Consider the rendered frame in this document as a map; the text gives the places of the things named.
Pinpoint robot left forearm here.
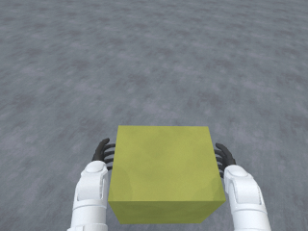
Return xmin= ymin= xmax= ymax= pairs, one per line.
xmin=66 ymin=161 xmax=109 ymax=231

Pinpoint robot right forearm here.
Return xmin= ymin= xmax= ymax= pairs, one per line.
xmin=223 ymin=165 xmax=271 ymax=231

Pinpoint right robot hand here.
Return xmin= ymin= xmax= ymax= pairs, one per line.
xmin=214 ymin=143 xmax=236 ymax=178

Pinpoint carton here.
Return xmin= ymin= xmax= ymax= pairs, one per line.
xmin=108 ymin=125 xmax=226 ymax=224

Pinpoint left robot hand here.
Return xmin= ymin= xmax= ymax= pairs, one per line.
xmin=91 ymin=138 xmax=116 ymax=170

